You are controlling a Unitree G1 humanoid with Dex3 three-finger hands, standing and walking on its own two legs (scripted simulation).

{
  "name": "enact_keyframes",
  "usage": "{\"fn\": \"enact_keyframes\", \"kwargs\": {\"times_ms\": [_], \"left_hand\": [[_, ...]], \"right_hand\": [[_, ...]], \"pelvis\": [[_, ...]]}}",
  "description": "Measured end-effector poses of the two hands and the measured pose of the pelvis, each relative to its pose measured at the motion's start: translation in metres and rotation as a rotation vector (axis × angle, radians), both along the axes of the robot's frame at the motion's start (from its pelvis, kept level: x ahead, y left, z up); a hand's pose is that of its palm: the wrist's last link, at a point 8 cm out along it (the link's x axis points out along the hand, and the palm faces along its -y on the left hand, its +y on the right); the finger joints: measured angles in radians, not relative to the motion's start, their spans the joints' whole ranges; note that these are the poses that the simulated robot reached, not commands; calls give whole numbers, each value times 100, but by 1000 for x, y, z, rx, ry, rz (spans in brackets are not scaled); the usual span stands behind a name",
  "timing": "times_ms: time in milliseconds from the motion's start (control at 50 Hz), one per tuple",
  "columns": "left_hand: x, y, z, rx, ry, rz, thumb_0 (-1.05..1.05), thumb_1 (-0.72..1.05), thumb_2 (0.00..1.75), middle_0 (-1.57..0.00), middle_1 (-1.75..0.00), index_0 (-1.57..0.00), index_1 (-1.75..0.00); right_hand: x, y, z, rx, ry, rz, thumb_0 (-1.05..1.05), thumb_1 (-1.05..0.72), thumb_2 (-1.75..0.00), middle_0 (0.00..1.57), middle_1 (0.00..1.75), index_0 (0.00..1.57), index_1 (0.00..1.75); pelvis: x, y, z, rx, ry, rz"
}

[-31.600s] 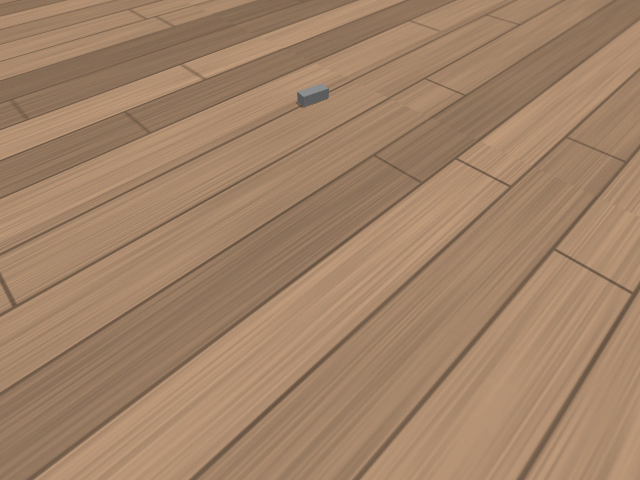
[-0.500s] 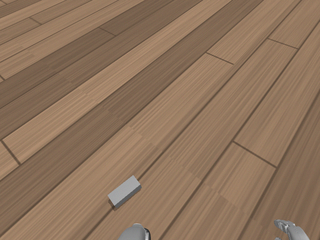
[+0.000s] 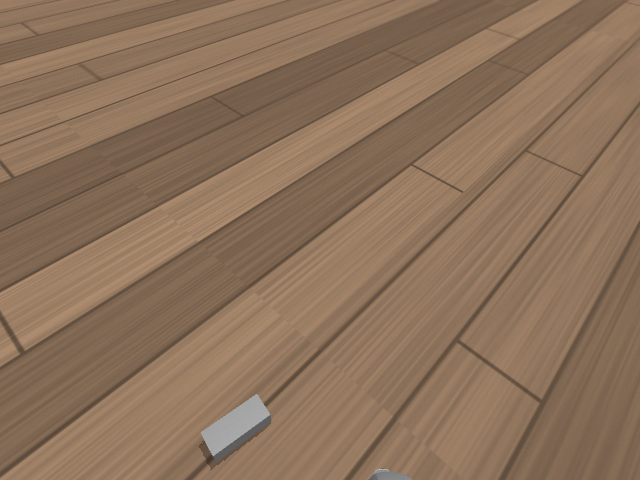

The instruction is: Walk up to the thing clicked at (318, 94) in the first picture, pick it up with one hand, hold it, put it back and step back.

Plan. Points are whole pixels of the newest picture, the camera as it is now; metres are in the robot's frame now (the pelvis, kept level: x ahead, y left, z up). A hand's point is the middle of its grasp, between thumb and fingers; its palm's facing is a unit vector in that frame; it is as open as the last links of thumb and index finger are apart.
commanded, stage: walk up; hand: left
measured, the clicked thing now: (237, 426) +0.42 +0.21 -0.74
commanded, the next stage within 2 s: none
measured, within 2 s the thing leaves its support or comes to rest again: neither
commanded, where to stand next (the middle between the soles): +0.07 +0.03 m, yaw -3 degrees
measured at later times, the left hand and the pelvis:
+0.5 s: hand out of the picture +0.09 +0.30 -0.16, palm faces +0.05 -0.88 -0.47, open 7.4 cm; pelvis -0.06 +0.01 -0.05, yaw +2 degrees
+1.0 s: hand out of the picture +0.02 +0.24 -0.14, palm faces -0.06 -0.92 -0.40, open 7.4 cm; pelvis -0.04 -0.04 -0.01, yaw -4 degrees
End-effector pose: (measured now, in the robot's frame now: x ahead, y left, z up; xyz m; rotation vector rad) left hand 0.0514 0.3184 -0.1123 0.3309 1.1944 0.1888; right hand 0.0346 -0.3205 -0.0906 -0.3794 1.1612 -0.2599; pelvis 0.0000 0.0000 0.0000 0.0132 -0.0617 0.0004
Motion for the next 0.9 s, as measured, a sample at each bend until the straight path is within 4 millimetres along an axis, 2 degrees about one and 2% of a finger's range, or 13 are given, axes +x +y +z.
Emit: {"fn": "enact_keyframes", "kwargs": {"times_ms": [80,160,220,300,380,480,520,560,620,720,780,840,900], "left_hand": [[36,-13,-3,17,-45,-23,1,90,90,-20,-30,-20,-30],[62,-29,-10,56,-72,-36,1,90,90,-20,-30,-20,-30],[72,-40,-7,65,-92,-68,1,90,90,-20,-30,-20,-30],[74,-40,0,87,-132,-80,1,90,90,-20,-30,-20,-30],[63,-24,3,122,-176,-54,1,90,90,-21,-30,-20,-30],[36,11,-8,136,-207,-19,1,90,90,-21,-30,-20,-30],[20,23,-14,127,-193,7,1,90,90,-20,-30,-20,-30],[1,29,-16,112,-140,23,1,90,90,-20,-30,-20,-30],[-25,34,-15,77,-72,54,1,90,90,-20,-30,-20,-30],[-71,30,-17,39,44,54,1,90,90,-20,-30,-20,-30],[-86,19,-15,19,113,23,1,91,90,-20,-30,-20,-30],[-80,5,-12,15,130,-18,1,91,90,-20,-30,-20,-30],[-58,-14,-8,29,74,-52,1,90,90,-20,-30,-20,-30]], "right_hand": [[9,-19,-10,-16,17,-34,1,-90,-90,21,30,21,30],[31,-33,-42,11,20,-70,1,-90,-90,20,30,21,30],[41,-26,-56,38,32,-55,1,-91,-90,20,30,20,30],[35,-11,-67,75,58,-14,1,-91,-90,20,30,20,30],[12,0,-75,83,106,22,0,-91,-90,20,30,21,30],[-30,13,-74,58,141,35,0,-91,-90,20,30,21,30],[-51,18,-67,41,150,25,0,-91,-90,20,30,21,30],[-70,21,-56,28,148,0,0,-91,-90,20,30,21,30],[-88,21,-34,-6,166,-12,1,-91,-90,21,30,21,30],[-87,8,-4,-43,107,-10,1,-90,-90,21,30,21,30],[-80,-8,7,-61,44,-17,1,-90,-90,21,30,21,30],[-75,-27,9,-68,4,-22,1,-90,-90,21,30,21,30],[-71,-49,-2,-58,6,-23,1,-90,-90,21,30,21,30]], "pelvis": [[9,-11,-9,1,-14,-17],[14,-23,-28,-13,-13,-36],[2,-22,-30,-17,-9,-27],[-15,-18,-30,-11,14,-11],[-31,-8,-36,-21,23,16],[-53,8,-48,-11,8,52],[-62,15,-47,30,-15,18],[-66,20,-41,-7,-12,18],[-71,18,-26,-38,9,38],[-73,11,-11,-26,41,-1],[-66,4,-7,-25,42,-35],[-60,-7,-7,-19,37,-60],[-55,-23,-13,-22,23,-70]]}}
